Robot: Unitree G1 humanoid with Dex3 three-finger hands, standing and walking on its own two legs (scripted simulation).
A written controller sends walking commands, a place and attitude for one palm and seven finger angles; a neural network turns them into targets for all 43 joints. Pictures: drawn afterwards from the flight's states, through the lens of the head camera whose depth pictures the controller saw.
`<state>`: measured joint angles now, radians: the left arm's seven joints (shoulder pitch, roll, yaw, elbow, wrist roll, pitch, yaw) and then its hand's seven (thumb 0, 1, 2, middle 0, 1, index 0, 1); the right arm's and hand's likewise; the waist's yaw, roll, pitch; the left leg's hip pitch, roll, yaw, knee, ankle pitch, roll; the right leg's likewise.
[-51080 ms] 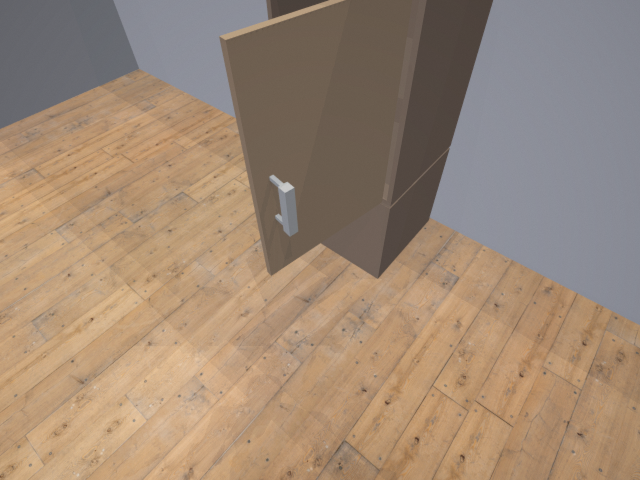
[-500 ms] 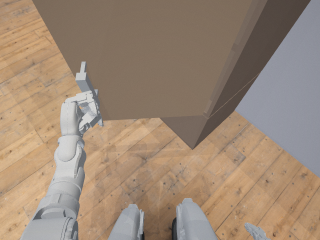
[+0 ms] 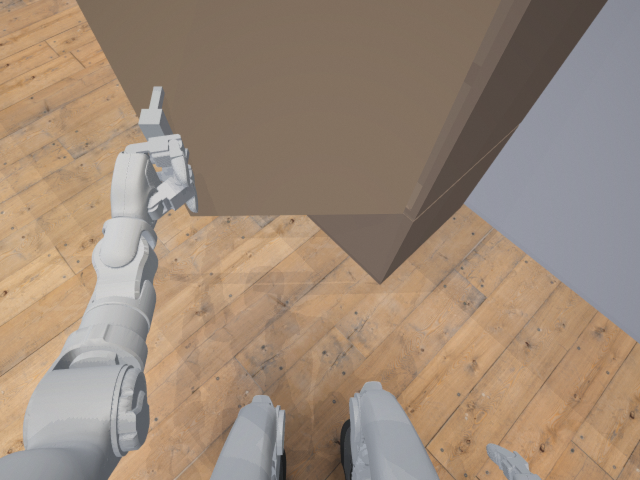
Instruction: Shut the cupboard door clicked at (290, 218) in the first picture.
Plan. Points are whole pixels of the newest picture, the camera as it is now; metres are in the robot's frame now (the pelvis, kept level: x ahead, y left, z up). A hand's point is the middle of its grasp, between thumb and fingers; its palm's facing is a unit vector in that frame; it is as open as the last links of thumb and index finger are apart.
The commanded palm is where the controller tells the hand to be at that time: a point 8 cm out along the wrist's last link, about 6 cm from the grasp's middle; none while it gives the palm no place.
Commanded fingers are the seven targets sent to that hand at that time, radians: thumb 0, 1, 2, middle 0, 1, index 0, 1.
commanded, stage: push the door shut along its arc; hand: left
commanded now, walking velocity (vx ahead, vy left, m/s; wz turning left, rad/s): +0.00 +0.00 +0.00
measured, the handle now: (170, 140) +0.54 +0.19 +0.03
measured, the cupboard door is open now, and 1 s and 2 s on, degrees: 49 32 29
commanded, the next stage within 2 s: pull the fist back off the door in 1.28 s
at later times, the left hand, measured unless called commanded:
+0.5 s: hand (202, 143) +0.53 +0.14 +0.04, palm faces -0.18 -0.98 -0.06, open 3.1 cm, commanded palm +0.53 +0.17 +0.04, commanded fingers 0.00 0.90 0.90 -1.30 -1.50 -1.30 -1.50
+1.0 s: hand (238, 107) +0.58 +0.10 +0.05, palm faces -0.31 -0.95 -0.03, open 3.1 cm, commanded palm +0.59 +0.12 +0.04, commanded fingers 0.00 0.90 0.90 -1.30 -1.50 -1.30 -1.50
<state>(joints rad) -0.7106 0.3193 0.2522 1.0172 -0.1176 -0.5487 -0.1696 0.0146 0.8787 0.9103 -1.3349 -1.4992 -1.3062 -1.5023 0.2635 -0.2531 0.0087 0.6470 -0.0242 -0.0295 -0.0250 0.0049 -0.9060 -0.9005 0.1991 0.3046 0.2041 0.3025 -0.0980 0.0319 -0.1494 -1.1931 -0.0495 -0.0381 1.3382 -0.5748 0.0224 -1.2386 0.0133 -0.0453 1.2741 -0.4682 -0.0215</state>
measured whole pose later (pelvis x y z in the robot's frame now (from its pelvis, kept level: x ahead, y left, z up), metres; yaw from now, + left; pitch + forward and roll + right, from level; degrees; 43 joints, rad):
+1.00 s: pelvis +0.00 +0.02 -0.02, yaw -3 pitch +32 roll -6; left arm -1.21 0.56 0.28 1.27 -0.02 -0.35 -0.34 0.01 0.90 0.90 -1.30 -1.50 -1.30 -1.50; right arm 0.36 -0.25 0.06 0.63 -0.04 0.00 0.01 0.00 -0.91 -0.90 0.20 0.30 0.21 0.30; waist -0.28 0.06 -0.13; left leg -1.40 -0.02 -0.06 1.45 -0.61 0.04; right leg -1.41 0.05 -0.07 1.31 -0.46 -0.01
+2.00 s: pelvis +0.01 +0.00 +0.00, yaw -3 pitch +31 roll -3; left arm -1.06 0.39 0.36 1.25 0.04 -0.48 0.12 0.01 0.90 0.90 -1.30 -1.50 -1.30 -1.50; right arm 0.43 -0.24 0.02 0.64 -0.09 0.00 0.10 0.00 -0.91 -0.90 0.20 0.30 0.20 0.30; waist -0.23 0.06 -0.16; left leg -1.30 0.00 -0.03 1.35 -0.59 0.02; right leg -1.35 0.06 -0.04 1.26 -0.45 -0.02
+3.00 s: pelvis +0.05 +0.00 +0.10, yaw -1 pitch +8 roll -1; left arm -0.08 0.24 0.08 0.31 -0.07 -0.23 0.02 0.01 0.90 0.90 -1.20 -1.39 -1.20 -1.39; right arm 0.24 -0.25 -0.01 0.51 0.04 0.04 -0.06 0.01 -0.91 -0.90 0.20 0.30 0.20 0.30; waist -0.03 0.03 -0.10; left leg -0.52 -0.03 -0.02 0.81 -0.44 0.03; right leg -0.58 0.03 0.00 0.78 -0.35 -0.01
